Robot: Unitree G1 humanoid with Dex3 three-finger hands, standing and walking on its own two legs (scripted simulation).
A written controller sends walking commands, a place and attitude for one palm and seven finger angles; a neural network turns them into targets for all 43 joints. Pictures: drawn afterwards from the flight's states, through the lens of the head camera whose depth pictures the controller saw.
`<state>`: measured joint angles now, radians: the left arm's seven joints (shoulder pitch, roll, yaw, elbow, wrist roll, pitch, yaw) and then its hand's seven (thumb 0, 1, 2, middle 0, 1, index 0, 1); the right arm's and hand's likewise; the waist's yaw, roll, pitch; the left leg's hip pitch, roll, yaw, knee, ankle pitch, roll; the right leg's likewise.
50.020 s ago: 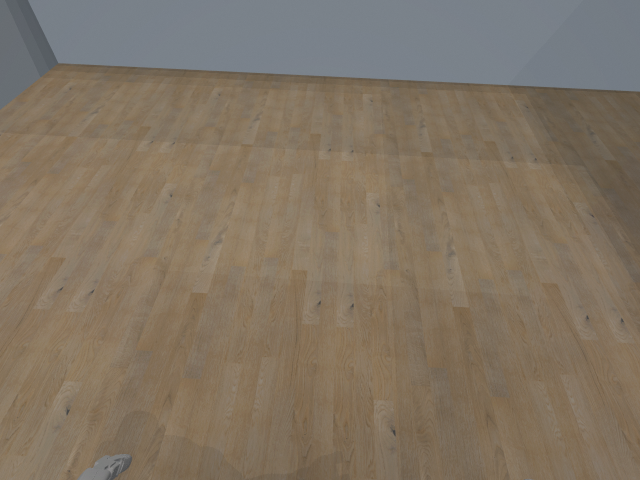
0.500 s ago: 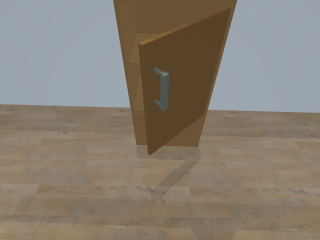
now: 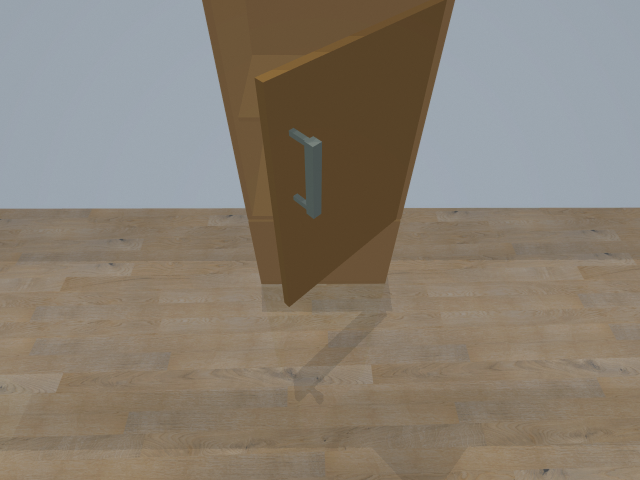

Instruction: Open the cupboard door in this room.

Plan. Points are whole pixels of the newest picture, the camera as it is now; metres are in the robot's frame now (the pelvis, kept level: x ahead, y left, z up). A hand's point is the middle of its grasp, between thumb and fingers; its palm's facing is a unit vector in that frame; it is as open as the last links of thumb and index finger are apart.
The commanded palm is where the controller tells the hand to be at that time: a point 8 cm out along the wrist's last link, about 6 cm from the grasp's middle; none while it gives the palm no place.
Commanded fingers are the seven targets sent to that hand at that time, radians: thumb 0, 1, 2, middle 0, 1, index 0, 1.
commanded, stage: walk to a spot facing it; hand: left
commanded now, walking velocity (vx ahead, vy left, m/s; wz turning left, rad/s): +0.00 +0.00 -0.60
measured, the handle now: (305, 175) +0.56 +0.07 +0.04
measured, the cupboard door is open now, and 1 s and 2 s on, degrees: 44 44 44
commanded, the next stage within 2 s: none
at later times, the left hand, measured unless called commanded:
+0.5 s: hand out of the picture +0.11 +0.11 -0.16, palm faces -0.21 -0.94 -0.28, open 7.4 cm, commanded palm none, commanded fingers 0.00 0.90 0.90 -0.20 -0.30 -0.20 -0.30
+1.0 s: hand (244, 413) +0.24 +0.14 -0.17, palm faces -0.48 -0.84 -0.24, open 7.4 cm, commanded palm none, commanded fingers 0.00 0.90 0.90 -0.20 -0.30 -0.20 -0.30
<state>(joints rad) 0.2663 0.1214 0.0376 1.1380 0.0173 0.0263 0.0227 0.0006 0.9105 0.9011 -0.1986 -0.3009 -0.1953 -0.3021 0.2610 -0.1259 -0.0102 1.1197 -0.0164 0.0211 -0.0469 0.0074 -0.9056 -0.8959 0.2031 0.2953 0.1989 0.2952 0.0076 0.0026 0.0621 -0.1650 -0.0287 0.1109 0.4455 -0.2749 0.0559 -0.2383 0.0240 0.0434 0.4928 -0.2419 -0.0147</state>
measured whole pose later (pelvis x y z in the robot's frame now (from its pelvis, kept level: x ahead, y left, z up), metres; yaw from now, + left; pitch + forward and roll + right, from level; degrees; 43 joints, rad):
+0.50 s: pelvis +0.02 -0.07 +0.00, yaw -18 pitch +1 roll +3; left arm 0.22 0.16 0.07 0.97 0.02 0.02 0.02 0.00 0.91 0.90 -0.20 -0.30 -0.20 -0.30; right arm 0.06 -0.23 -0.07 0.91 -0.01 0.06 -0.03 0.01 -0.91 -0.90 0.20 0.30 0.20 0.29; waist 0.04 0.02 0.12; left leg -0.48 0.04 -0.01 1.08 -0.40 -0.06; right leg -0.26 0.08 0.08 0.48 -0.24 -0.09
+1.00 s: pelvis +0.07 -0.02 +0.00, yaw -35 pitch +1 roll -2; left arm 0.20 0.28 0.11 0.91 0.03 0.05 -0.02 0.00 0.91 0.90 -0.20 -0.30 -0.19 -0.30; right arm 0.17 -0.18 0.00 0.85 -0.03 0.02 -0.04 0.01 -0.90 -0.90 0.21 0.30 0.20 0.30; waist 0.05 -0.04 0.12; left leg -0.26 0.05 0.05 0.51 -0.27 0.01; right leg -0.52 0.04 0.05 1.15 -0.45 0.04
